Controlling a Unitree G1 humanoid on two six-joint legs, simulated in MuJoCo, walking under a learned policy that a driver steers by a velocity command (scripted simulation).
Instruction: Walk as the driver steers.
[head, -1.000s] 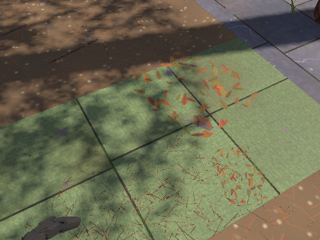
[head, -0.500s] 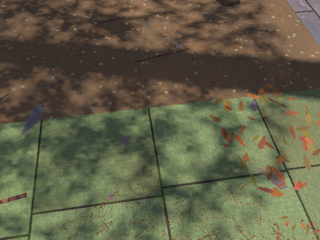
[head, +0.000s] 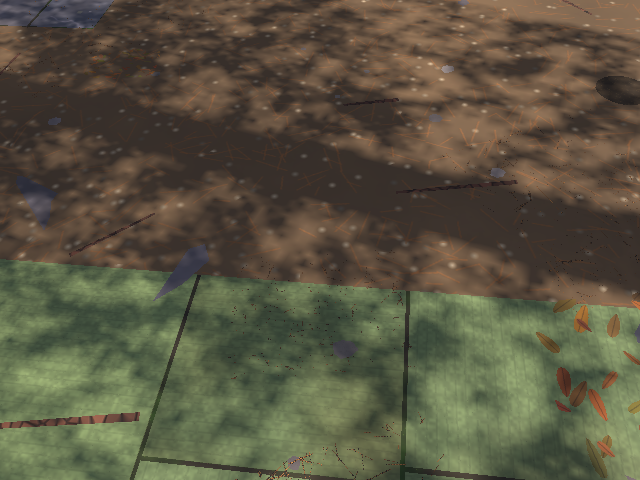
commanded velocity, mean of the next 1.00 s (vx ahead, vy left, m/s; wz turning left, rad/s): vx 0.31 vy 0.00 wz -0.02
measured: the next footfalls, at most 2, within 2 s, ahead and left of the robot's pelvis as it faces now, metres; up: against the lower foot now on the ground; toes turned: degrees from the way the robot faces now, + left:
left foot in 0.42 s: +0.31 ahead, +0.20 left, +0.00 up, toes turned +13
right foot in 0.90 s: +0.51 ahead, -0.01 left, +0.00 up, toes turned -3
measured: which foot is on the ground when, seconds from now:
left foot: up 0.00-0.40, down 0.42-0.90, up 0.92-1.00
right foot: down 0.00-0.44, up 0.46-0.88, down 0.90-1.00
